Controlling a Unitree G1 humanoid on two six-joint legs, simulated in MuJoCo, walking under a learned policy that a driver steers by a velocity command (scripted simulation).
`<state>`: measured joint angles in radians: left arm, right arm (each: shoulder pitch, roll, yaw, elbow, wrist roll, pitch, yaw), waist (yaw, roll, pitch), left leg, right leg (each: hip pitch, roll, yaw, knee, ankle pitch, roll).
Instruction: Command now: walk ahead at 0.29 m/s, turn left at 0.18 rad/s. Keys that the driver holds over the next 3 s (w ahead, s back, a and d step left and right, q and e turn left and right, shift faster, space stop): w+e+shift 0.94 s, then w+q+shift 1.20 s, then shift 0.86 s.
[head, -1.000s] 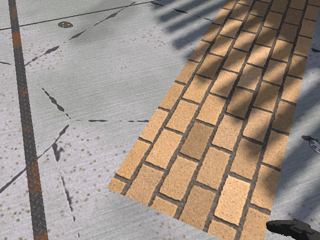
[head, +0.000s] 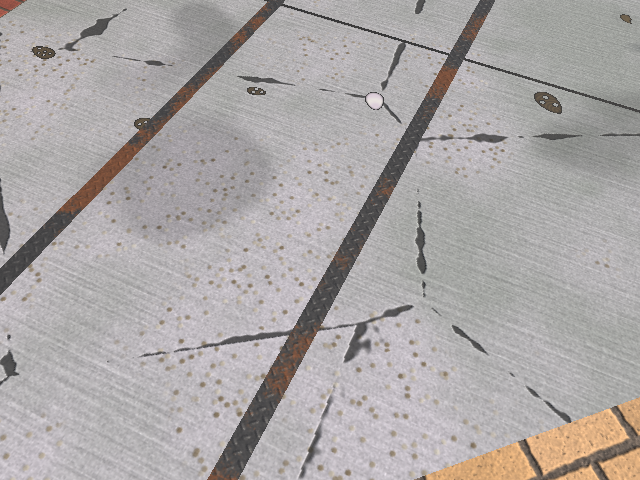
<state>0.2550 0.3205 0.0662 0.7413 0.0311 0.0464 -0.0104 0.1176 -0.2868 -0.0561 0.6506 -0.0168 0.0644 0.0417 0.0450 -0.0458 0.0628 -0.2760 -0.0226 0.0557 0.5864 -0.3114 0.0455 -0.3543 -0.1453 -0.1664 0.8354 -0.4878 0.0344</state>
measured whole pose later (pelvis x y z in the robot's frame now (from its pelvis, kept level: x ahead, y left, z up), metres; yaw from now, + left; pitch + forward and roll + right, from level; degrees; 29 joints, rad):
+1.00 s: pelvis +0.63 -0.28 -0.02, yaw -46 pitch +3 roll +1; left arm 0.45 0.37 0.10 0.86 0.01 -0.07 0.00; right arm 0.00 -0.28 0.02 0.60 -0.04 -0.08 0.00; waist 0.09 -0.01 0.04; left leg -0.57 0.01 -0.02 0.56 -0.03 -0.01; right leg 0.09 0.16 0.28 0.64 -0.46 -0.16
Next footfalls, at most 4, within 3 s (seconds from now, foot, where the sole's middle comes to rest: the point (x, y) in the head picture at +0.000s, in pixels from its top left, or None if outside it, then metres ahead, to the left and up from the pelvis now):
0.54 right None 0.39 -0.18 -0.76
0.98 left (465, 315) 0.86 -0.31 -0.76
1.36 right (628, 311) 0.90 -0.72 -0.76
1.78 left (599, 177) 1.37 -0.76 -0.76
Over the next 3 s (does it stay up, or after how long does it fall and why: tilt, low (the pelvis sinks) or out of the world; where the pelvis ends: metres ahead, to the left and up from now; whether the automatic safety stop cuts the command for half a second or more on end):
stays up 1.82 -0.87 0.01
